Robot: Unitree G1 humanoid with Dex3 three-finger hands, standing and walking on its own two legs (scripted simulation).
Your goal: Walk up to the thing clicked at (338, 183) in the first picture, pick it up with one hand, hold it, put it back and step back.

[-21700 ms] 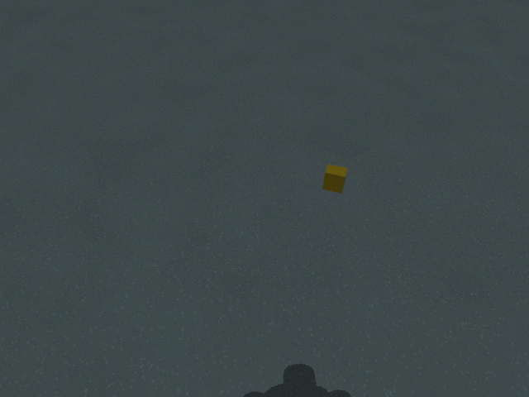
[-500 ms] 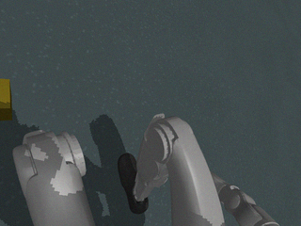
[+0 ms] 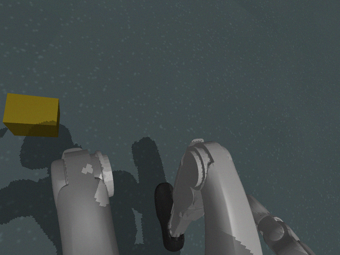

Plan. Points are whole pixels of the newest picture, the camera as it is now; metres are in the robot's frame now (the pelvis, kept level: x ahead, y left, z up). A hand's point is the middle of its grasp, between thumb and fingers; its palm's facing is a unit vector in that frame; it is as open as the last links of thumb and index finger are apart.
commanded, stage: hold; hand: left
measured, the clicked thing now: (35, 117) +0.44 +0.28 -0.24
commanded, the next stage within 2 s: lift in 0.30 s
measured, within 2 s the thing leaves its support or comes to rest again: neither
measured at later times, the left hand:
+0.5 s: hand out of the picture +0.32 +0.36 +0.00, palm faces +0.30 -0.87 -0.38, open 4.6 cm
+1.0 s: hand out of the picture +0.28 +0.34 +0.17, palm faces +0.04 -0.63 -0.78, open 9.9 cm
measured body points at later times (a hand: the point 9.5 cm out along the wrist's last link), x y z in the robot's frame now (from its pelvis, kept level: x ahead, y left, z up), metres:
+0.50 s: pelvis +0.01 -0.01 +0.04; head +0.20 +0.10 +0.44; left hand +0.30 +0.41 +0.02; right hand +0.24 -0.24 -0.06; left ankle +0.09 +0.12 -0.27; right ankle +0.14 -0.12 -0.27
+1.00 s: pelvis +0.03 -0.01 +0.21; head +0.19 +0.04 +0.63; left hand +0.28 +0.37 +0.22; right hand +0.25 -0.23 +0.09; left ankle +0.08 +0.12 -0.27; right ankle +0.14 -0.12 -0.27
